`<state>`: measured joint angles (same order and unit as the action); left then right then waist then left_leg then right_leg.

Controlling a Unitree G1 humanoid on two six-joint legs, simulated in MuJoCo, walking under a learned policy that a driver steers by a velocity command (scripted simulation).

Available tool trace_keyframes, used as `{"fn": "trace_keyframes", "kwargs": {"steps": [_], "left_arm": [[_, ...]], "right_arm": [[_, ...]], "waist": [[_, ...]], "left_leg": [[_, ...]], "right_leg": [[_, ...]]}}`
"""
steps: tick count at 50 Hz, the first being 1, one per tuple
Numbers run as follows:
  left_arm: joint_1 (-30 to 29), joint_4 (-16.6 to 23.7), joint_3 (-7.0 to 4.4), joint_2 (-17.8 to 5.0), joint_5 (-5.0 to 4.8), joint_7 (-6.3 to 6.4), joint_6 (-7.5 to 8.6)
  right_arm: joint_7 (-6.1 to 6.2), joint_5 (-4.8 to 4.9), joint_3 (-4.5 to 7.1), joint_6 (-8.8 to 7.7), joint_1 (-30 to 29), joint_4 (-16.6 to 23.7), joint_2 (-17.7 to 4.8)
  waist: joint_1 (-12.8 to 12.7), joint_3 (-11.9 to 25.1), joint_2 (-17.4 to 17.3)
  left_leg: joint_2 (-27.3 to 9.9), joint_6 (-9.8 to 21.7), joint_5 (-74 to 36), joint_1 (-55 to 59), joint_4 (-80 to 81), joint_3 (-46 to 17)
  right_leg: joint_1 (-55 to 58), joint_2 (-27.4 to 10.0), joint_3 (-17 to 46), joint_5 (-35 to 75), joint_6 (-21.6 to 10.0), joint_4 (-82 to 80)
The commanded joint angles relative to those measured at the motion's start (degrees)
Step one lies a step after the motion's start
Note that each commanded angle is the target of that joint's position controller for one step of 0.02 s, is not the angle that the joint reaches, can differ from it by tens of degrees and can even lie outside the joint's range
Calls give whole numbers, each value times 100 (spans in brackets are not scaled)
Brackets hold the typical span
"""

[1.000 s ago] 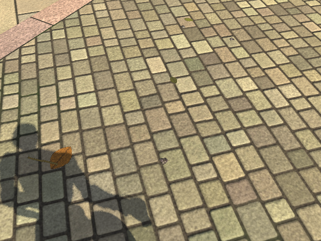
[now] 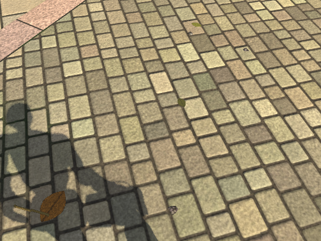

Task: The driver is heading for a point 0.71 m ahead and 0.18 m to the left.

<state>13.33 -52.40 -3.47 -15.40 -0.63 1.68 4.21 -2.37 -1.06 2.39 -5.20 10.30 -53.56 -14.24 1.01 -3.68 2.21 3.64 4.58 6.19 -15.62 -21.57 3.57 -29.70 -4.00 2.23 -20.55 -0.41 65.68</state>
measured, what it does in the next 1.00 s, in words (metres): walks ahead: right foot, then right foot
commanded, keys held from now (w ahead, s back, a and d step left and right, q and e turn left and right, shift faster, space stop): no key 0.28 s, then w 0.36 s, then w+q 0.36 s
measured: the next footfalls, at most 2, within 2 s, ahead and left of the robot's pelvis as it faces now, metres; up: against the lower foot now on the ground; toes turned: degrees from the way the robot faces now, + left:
right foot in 0.24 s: +0.20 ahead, -0.15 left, +0.00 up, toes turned +1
right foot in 0.82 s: +0.45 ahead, -0.17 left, +0.00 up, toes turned +3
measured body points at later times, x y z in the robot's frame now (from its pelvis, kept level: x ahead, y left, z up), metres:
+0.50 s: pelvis +0.14 -0.02 -0.01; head +0.15 -0.01 +0.44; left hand +0.24 +0.25 -0.14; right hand +0.19 -0.28 -0.15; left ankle +0.06 +0.08 -0.74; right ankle +0.16 -0.15 -0.74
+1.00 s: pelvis +0.35 -0.07 +0.00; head +0.37 -0.07 +0.45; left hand +0.43 +0.20 -0.12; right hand +0.44 -0.34 -0.14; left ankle +0.28 +0.07 -0.65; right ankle +0.41 -0.17 -0.74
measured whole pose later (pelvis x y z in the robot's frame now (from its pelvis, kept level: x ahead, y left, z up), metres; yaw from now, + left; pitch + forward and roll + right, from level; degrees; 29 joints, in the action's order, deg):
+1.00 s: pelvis +0.35 -0.07 +0.00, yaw +10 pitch -1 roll -1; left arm 8.8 -53.1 -3.3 -13.6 0.2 -1.5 5.8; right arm 1.4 2.2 4.2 -2.8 16.6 -54.5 -15.4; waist 0.5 -2.5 -2.1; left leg -4.6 3.0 19.3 -26.9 -68.2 -2.7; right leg -14.1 0.5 -7.2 -9.3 -2.3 23.8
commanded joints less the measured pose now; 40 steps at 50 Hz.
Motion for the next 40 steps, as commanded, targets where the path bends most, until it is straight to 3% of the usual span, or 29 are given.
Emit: {"fn": "trace_keyframes", "kwargs": {"steps": [1, 3, 6, 9, 11, 12, 13, 14, 15, 16, 18, 20, 22, 24, 25, 26, 27, 28, 30, 32, 33, 34, 35, 36, 38, 40], "left_arm": [[768, 97, -68, -178, 78, 75, -133], [399, 199, -26, -141, 117, 73, -165], [-161, 290, -7, -216, 68, 34, -204], [-481, 353, -39, -362, 72, 24, -246], [-409, 301, -55, -385, 133, 18, -222], [-332, 272, -91, -550, 184, 37, -205], [-236, 269, -143, -858, 187, 74, -212], [-382, 177, -137, -900, 134, 85, -257], [-432, 131, -102, -547, 42, 32, -296], [-447, 117, -117, -509, -13, -1, -325], [-400, 96, -165, -673, -9, -25, -308], [-282, 32, -194, -736, -23, -32, -204], [-498, 98, -190, -678, -42, -50, -110], [-1047, 301, -139, -453, -78, -103, -17], [-1273, 414, -92, -254, -54, -139, 73], [-1466, 495, -83, -297, -3, -167, 167], [-1692, 556, -91, -360, -7, -205, 214], [-1748, 581, -100, -352, -60, -254, 237], [-1857, 608, -45, -192, -159, -349, 244], [-2056, 718, 10, -101, -157, -422, 250], [-2172, 790, 74, 21, -121, -468, 254], [-2269, 847, 140, 169, -89, -502, 244], [-2270, 886, 149, 161, -77, -511, 223], [-2199, 906, 105, -11, -82, -490, 194], [-1792, 872, -38, -425, -113, -405, 145], [-683, 571, -243, -773, -112, -287, 107]], "right_arm": [[81, -60, 66, -117, -386, 230, -614], [171, -41, 67, -51, -404, 183, -702], [236, -9, 88, 59, -131, 32, -876], [245, 38, 66, 163, -5, -103, -850], [259, 130, 17, 220, -50, -137, -729], [260, 115, -40, 221, 207, -200, -562], [256, -9, -79, 191, 524, -220, -446], [256, -14, -96, 186, 1125, -342, -276], [294, 21, -108, 231, 815, -330, -362], [311, 82, -58, 295, 488, -265, -572], [339, 134, -33, 382, 323, -195, -587], [314, 150, -54, 303, 354, -156, -456], [284, 143, -31, 180, 579, -253, -489], [266, 159, 49, 118, 984, -470, -683], [275, 217, 148, 125, 1297, -622, -964], [269, 237, 198, 138, 1426, -638, -1128], [264, 175, 161, 121, 1674, -686, -968], [260, 133, 125, 95, 1882, -739, -848], [258, 160, 114, 87, 1966, -738, -812], [279, 159, 49, 147, 1704, -633, -678], [293, 149, 16, 165, 1450, -520, -626], [315, 140, 19, 165, 1307, -446, -673], [332, 143, 58, 149, 1304, -427, -823], [341, 172, 111, 117, 1376, -443, -993], [350, 249, 167, 58, 1291, -448, -1110], [347, 253, 169, 77, 1231, -437, -1026]], "waist": [[-442, 634, -594], [-378, 713, -569], [-123, 764, -556], [-53, 637, -555], [-211, 609, -479], [-199, 647, -278], [12, 871, 128], [417, 1048, 759], [189, 1082, 682], [42, 852, 526], [-32, 460, 510], [12, 276, 731], [167, 413, 608], [380, 547, -123], [413, 516, -899], [501, 226, -1262], [630, 74, -1315], [604, -3, -1025], [551, -101, -742], [428, -223, -696], [363, -266, -704], [336, -266, -806], [289, -222, -942], [205, -182, -1039], [-152, -54, -1094], [-738, 567, -1039]], "left_leg": [[-1542, 1047, -3375, -207, 940, -826], [-1394, 924, -3189, -175, 913, -568], [-1371, 826, -2439, 32, 930, -580], [-1477, 796, -1593, 253, 769, -822], [-1323, 566, -1019, 277, 373, -857], [-1086, 296, -688, 205, 113, -823], [-738, 48, -108, -29, -260, -623], [-433, -167, 780, -363, -179, -425], [-351, -241, 1132, -98, -174, -232], [-223, -225, 1566, -250, -371, -83], [-221, -82, 2238, -591, -748, -48], [-296, 80, 2019, -645, -989, -140], [-400, 246, 1662, -260, -815, -265], [-756, 386, 1292, 673, -150, -759], [-1217, 537, 709, 1445, 234, -1539], [-1800, 769, -293, 2120, 344, -2227], [-2314, 1044, -1293, 2632, 388, -2683], [-2533, 1176, -1877, 3113, 296, -2775], [-2461, 1018, -2050, 3614, 343, -2395], [-2140, 754, -1871, 3021, 705, -1834], [-1831, 653, -1691, 2243, 894, -1507], [-1556, 573, -1546, 1524, 1061, -1198], [-1456, 557, -1499, 1021, 1246, -1079], [-1505, 559, -1533, 830, 1340, -1118], [-1609, 394, -2352, 1071, 1017, -1128], [-1432, 98, -3488, 1090, -291, -907]], "right_leg": [[511, -253, 130, 499, 141, -685], [671, -275, 87, 1098, 199, -1652], [918, -130, 11, 1691, 237, -2572], [1042, -42, 48, 1469, 189, -3161], [1513, 48, -42, 1761, 50, -3970], [1951, -128, 163, 2612, -53, -4368], [2540, -560, 555, 3872, -230, -4161], [2859, -778, 780, 3913, -677, -3933], [2533, -542, 694, 2465, -673, -4061], [2288, -328, 617, 1128, -594, -4185], [1876, -462, 993, -923, -717, -4559], [1753, -810, 1599, -1198, -960, -4887], [1661, -810, 1557, -274, -996, -4649], [1020, -176, 485, 1016, -638, -3675], [198, 400, -332, 1446, -334, -2676], [-901, 509, -605, 858, -152, -2266], [-1775, 386, -484, -728, -122, -1562], [-2497, 183, -301, -1146, -141, -859], [-3327, -91, -197, -733, -193, -468], [-2862, -151, -400, -23, -128, -1082], [-2005, -55, -553, 560, -68, -1709], [-1075, 137, -702, 1128, -16, -2265], [-255, 325, -793, 1510, 12, -2626], [286, 444, -780, 1723, 3, -2775], [885, 529, -576, 1836, -119, -3219], [2252, 654, -571, 1737, -342, -3486]]}}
